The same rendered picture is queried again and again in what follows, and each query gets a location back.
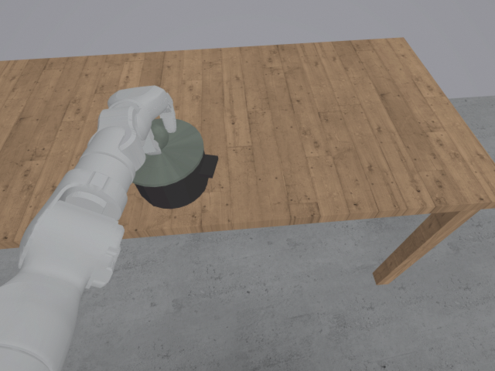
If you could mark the left robot forearm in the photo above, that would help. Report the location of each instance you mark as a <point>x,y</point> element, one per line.
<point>100,180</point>

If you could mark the table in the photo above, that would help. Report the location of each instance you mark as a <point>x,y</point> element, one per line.
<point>304,133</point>

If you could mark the lid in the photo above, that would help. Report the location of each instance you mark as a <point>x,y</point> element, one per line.
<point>179,157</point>

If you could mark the knob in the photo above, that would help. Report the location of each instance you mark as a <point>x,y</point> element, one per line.
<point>160,135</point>

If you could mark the left robot upper arm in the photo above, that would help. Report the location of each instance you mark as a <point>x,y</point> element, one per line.
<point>73,249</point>

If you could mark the pot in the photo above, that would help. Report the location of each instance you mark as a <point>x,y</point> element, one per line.
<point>186,190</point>

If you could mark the left robot hand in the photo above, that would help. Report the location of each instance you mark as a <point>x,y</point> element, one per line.
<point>158,103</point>

